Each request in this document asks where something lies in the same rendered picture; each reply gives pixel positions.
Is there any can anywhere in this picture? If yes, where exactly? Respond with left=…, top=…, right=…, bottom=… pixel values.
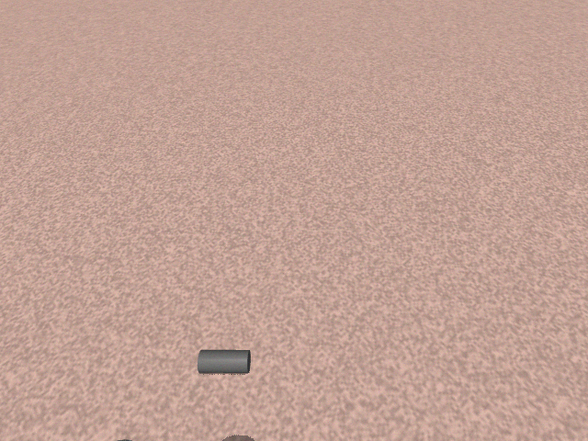
left=198, top=350, right=251, bottom=373

